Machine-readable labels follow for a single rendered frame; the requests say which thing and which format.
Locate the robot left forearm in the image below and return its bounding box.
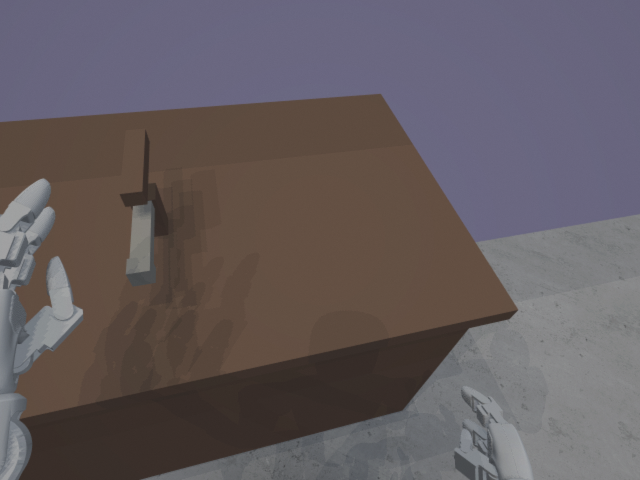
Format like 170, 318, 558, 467
0, 393, 32, 480

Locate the robot left hand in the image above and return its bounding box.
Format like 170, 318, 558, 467
0, 179, 83, 394

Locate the robot right hand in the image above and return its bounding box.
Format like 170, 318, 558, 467
454, 386, 534, 480

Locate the counter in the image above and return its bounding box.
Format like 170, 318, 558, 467
0, 94, 518, 480

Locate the tap lever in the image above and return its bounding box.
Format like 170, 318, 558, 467
126, 200, 156, 287

